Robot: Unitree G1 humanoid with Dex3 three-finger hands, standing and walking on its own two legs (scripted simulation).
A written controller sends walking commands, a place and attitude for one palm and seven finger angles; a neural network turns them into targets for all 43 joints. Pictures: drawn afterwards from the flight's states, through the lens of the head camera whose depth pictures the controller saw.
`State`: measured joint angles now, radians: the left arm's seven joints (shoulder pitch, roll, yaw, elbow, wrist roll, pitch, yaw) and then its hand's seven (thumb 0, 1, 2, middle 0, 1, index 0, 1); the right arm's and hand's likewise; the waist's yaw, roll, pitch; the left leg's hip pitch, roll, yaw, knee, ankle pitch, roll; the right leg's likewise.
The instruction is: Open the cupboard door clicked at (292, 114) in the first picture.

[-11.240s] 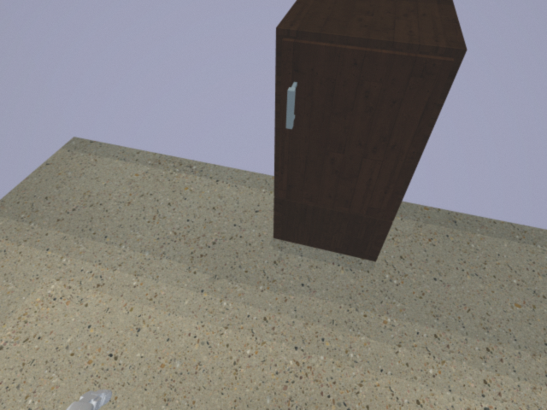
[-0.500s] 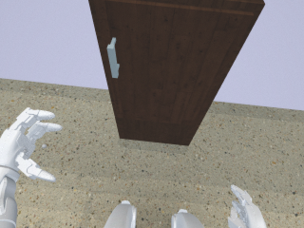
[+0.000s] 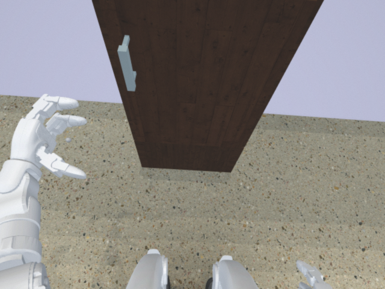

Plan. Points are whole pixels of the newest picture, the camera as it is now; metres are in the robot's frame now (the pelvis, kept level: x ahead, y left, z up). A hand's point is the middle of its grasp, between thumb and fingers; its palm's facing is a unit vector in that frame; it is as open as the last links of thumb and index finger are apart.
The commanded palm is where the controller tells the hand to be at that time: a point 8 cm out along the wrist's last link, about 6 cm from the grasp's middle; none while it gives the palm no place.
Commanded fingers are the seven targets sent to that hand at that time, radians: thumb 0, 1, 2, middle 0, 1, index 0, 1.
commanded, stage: move the hooked fingers beside the handle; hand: left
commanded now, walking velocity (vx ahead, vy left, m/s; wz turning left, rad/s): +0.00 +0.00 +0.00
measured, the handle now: (129, 64) +0.61 +0.17 +0.05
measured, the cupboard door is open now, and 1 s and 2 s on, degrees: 0 0 0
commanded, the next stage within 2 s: slide the fingers in behind the handle in 1.80 s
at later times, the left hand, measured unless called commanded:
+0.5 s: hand (90, 105) +0.47 +0.23 +0.05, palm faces -0.05 -1.00 -0.02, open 14.0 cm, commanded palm +0.46 +0.27 +0.05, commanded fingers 0.00 -0.50 0.30 -0.30 -1.20 -0.30 -1.20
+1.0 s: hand (102, 75) +0.56 +0.22 +0.05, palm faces -0.03 -1.00 -0.02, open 14.0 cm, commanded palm +0.56 +0.25 +0.04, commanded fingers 0.00 -0.50 0.30 -0.30 -1.20 -0.30 -1.20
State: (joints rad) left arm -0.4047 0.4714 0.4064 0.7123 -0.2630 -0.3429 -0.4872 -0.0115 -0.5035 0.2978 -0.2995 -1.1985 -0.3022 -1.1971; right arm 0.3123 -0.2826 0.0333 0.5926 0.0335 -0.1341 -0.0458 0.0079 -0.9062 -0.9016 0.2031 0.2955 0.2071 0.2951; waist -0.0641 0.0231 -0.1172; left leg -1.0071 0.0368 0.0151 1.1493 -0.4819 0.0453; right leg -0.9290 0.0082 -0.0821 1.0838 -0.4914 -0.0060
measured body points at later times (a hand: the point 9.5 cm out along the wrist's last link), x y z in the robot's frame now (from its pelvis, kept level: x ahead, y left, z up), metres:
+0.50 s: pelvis +0.00 +0.00 -0.01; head +0.14 +0.02 +0.42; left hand +0.47 +0.29 +0.06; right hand +0.05 -0.28 -0.12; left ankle +0.03 +0.09 -0.65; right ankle +0.02 -0.12 -0.65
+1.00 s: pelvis -0.01 +0.00 -0.03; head +0.18 +0.03 +0.38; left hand +0.55 +0.28 +0.06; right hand -0.02 -0.27 -0.12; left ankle +0.03 +0.09 -0.65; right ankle +0.02 -0.12 -0.65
